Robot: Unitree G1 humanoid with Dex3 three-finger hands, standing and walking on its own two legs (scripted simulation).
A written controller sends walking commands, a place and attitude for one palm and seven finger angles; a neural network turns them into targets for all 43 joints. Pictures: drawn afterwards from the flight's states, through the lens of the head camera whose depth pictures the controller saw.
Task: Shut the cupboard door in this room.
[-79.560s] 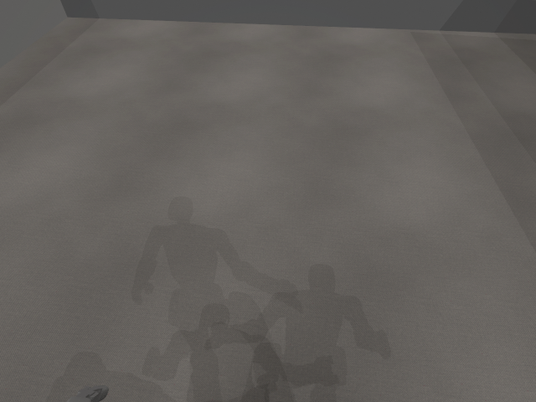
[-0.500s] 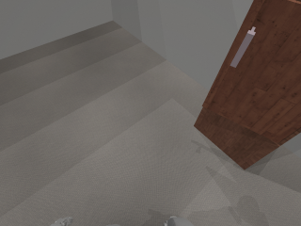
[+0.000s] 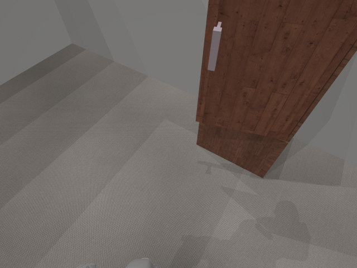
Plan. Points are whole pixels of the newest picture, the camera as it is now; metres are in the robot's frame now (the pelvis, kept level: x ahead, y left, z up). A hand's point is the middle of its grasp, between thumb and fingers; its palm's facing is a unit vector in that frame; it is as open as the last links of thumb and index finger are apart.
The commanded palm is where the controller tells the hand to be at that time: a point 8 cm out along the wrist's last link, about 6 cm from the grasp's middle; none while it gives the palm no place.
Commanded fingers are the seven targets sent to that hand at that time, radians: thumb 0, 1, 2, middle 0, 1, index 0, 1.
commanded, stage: turn to face it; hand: left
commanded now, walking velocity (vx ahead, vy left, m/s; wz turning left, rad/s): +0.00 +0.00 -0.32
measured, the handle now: (215, 46) +0.75 -0.08 +0.08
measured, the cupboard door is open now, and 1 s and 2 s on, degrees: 17 17 17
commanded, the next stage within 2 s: take the last steps up to it in 0.22 s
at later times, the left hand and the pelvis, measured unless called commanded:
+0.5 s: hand out of the picture +0.11 +0.17 -0.16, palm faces -0.14 -0.96 -0.23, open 7.4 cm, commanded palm none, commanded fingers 0.00 0.90 0.90 -0.20 -0.30 -0.20 -0.30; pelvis +0.02 -0.01 +0.00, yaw -10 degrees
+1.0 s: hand (149, 209) +0.29 +0.10 -0.16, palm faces -0.28 -0.95 -0.16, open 7.4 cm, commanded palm none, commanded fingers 0.00 0.90 0.90 -0.20 -0.30 -0.20 -0.30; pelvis +0.15 -0.05 +0.01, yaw -15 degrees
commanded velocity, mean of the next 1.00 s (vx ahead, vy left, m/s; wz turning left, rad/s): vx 0.20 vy -0.07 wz -0.16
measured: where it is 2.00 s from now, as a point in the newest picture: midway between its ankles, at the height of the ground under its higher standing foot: (205, 255)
